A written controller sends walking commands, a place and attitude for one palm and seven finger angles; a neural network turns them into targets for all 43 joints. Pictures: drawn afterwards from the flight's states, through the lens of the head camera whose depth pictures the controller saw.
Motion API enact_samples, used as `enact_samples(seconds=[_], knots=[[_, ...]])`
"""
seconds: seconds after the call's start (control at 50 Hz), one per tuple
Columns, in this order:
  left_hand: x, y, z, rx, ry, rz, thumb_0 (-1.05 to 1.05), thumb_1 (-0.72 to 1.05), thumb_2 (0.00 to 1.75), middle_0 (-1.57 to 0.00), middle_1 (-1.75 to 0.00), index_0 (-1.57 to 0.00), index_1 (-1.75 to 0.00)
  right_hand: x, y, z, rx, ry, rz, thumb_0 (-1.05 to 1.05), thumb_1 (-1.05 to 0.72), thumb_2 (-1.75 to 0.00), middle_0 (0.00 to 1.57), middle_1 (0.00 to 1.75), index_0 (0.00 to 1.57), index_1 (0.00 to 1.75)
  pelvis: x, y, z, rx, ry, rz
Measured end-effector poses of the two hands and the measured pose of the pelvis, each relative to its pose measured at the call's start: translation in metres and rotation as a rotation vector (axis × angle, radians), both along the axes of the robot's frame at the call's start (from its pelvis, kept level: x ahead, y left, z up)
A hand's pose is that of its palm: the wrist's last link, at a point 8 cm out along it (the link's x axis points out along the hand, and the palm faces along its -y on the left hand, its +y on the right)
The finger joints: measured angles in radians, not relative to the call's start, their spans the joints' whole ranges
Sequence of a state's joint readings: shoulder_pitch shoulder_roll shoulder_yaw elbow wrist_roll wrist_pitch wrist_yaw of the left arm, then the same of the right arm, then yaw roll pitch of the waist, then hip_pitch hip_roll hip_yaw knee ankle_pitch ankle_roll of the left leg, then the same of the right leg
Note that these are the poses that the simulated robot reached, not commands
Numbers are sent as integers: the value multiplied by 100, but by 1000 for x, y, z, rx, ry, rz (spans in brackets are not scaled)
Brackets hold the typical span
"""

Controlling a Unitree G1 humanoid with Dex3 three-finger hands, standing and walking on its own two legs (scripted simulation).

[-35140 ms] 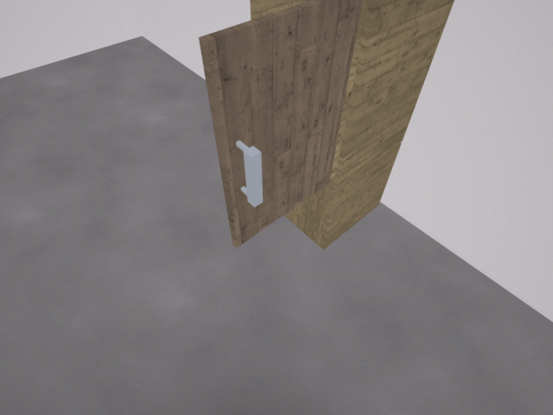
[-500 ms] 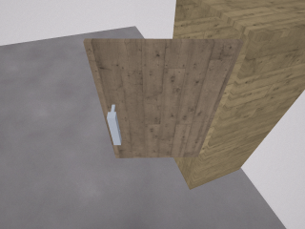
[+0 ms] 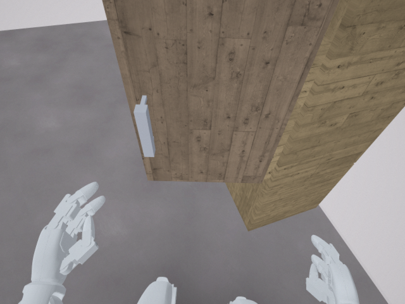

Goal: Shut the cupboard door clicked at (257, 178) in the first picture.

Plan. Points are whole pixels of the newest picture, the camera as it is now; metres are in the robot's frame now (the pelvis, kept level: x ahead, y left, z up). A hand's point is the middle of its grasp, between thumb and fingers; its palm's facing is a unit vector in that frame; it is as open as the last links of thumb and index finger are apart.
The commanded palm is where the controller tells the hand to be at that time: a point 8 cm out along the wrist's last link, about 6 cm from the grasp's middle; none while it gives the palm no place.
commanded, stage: raise the hand and make a fist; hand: left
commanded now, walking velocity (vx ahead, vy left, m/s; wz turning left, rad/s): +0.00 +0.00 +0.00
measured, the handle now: (147, 127) +0.51 +0.18 +0.03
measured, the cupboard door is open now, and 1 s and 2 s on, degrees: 70 70 70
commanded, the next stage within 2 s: bring the fist close to the handle in 1.62 s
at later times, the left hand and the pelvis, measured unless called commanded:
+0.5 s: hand (95, 251) +0.21 +0.21 +0.02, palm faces +0.06 -1.00 -0.04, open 4.3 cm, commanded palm +0.18 +0.26 +0.02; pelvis -0.01 +0.01 -0.03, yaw +0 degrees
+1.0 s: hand (87, 252) +0.20 +0.22 +0.03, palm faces +0.06 -1.00 -0.04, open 3.1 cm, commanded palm +0.18 +0.27 +0.03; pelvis -0.01 +0.02 -0.02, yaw +1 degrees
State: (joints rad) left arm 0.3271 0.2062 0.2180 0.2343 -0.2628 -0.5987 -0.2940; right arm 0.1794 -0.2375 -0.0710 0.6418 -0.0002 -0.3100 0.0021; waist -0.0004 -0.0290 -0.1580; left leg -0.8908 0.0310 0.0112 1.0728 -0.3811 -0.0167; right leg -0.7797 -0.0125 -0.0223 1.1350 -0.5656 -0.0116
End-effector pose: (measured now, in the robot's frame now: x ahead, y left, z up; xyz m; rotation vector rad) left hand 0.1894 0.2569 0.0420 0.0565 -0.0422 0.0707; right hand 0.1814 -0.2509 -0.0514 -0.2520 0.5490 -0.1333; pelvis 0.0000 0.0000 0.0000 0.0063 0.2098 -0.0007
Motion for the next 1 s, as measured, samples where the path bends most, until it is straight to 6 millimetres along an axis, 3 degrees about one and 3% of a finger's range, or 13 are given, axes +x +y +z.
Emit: enact_samples(seconds=[0.1,0.18,0.26,0.38,0.52,0.68,0.86,1.0], knots=[[-42,2,-44,-55,104,22,1,90,90,-40,-51,-40,-51,25,2,-14,-14,-99,48,1,-91,-90,20,30,20,30,-15,-8,-33,-15,26,13],[-57,4,-38,-25,85,73,2,90,90,-47,-59,-47,-59,27,15,-25,-10,-105,78,1,-91,-90,20,30,20,30,-19,-11,-42,-38,25,27],[-44,-1,-22,3,21,20,2,90,90,-54,-67,-54,-67,15,28,-40,12,-52,88,1,-90,-90,20,30,20,30,-20,-11,-43,-56,32,36],[-10,-5,-23,-28,103,-48,1,90,90,-65,-79,-65,-79,-16,35,-54,58,57,16,1,-90,-90,20,30,20,30,-15,-5,-35,-59,50,24],[-4,6,-20,-23,122,4,2,90,90,-78,-93,-78,-92,-37,28,-55,38,142,-55,2,-90,-90,20,30,20,30,-7,7,-27,-52,66,9],[-9,11,-21,-28,85,-7,2,90,90,-92,-109,-92,-108,-24,28,-48,-18,133,-31,2,-90,-90,20,30,20,30,-6,19,-30,-64,74,15],[-10,13,-14,-29,66,-8,2,90,90,-109,-127,-109,-126,4,53,-30,-2,54,35,1,-90,-90,20,30,20,30,-8,25,-27,-78,57,25],[-10,12,-11,-22,77,-8,2,90,90,-121,-140,-121,-140,7,68,-23,20,41,77,1,-90,-90,20,30,20,30,-10,25,-23,-82,43,30]])
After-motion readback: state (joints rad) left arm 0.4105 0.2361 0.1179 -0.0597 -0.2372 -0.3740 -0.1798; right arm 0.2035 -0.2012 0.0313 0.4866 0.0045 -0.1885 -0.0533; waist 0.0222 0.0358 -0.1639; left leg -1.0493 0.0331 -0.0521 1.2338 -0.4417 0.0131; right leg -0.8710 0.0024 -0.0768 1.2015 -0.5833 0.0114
